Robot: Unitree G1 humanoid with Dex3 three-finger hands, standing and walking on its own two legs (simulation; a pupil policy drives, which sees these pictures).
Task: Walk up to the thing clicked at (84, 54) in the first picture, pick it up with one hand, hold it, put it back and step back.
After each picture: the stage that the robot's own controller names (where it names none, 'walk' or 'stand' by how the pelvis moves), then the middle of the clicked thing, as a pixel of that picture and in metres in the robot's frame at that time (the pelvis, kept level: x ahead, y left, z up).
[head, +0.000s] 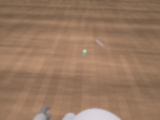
stand; (84, 52) +1.37 +0.09 -0.72
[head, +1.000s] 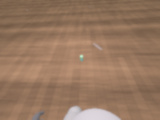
walk; (81, 58) +1.24 +0.24 -0.71
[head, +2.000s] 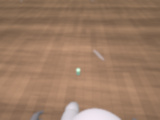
walk; (78, 71) +0.79 +0.22 -0.71
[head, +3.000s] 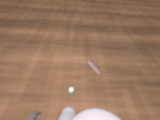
walk; (71, 90) +0.46 +0.18 -0.70
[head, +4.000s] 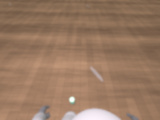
stand; (72, 100) +0.33 +0.18 -0.72
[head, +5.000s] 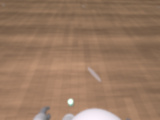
stand; (70, 102) +0.31 +0.18 -0.72
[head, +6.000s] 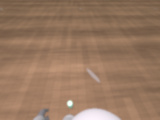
stand; (70, 104) +0.31 +0.20 -0.72
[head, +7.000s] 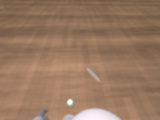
stand; (70, 103) +0.32 +0.20 -0.73
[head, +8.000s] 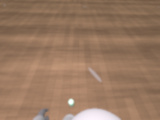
stand; (71, 102) +0.31 +0.18 -0.73
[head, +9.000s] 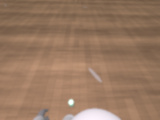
stand; (71, 103) +0.31 +0.18 -0.73
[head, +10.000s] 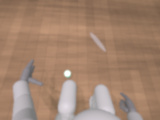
go down; (67, 74) +0.38 +0.19 -0.47
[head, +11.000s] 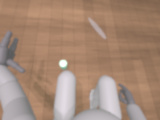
go down; (63, 64) +0.41 +0.22 -0.32
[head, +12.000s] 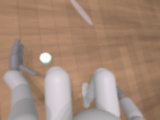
close in; (46, 59) +0.39 +0.25 -0.23
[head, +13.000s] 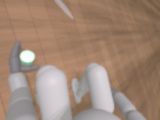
close; (27, 58) +0.39 +0.26 -0.22
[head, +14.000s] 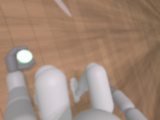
lift; (24, 58) +0.38 +0.27 -0.22
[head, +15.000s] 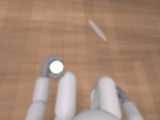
lift; (57, 69) +0.31 +0.23 -0.05
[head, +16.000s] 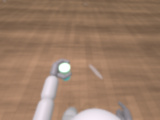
hold; (65, 72) +0.33 +0.16 +0.05
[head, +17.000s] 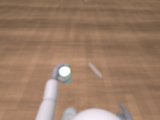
hold; (65, 75) +0.32 +0.17 +0.01
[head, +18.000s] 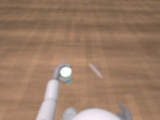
hold; (66, 75) +0.32 +0.16 +0.01
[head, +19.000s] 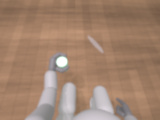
crouch; (63, 64) +0.39 +0.18 -0.06
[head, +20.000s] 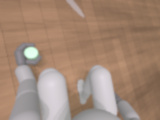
lower; (33, 55) +0.40 +0.27 -0.19
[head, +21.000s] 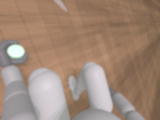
lower; (17, 54) +0.41 +0.28 -0.22
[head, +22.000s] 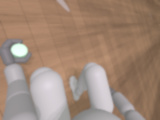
lower; (20, 53) +0.41 +0.28 -0.22
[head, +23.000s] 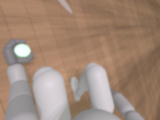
lower; (23, 53) +0.41 +0.28 -0.22
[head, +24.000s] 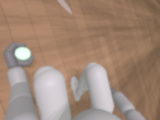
rest; (23, 56) +0.40 +0.27 -0.22
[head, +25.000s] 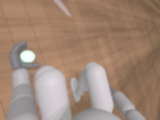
open; (27, 58) +0.39 +0.25 -0.22
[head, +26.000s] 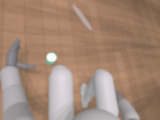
stand; (50, 59) +0.40 +0.23 -0.25
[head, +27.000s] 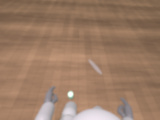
stand; (70, 95) +0.35 +0.16 -0.63
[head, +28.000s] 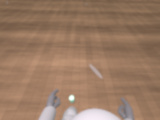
stand; (71, 99) +0.35 +0.17 -0.67
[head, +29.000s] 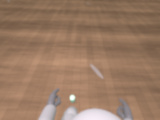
stand; (72, 98) +0.35 +0.16 -0.67
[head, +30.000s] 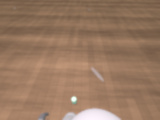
walk; (74, 100) +0.37 +0.16 -0.72
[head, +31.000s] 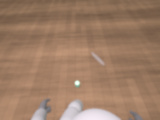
walk; (77, 84) +0.47 +0.16 -0.71
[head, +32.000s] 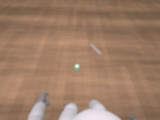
walk; (77, 67) +0.77 +0.15 -0.70
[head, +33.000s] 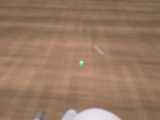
stand; (81, 64) +1.00 +0.16 -0.71
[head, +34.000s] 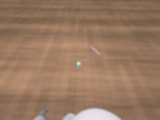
stand; (78, 65) +0.98 +0.18 -0.73
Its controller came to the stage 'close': yes
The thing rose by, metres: 0.72
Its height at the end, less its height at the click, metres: +0.00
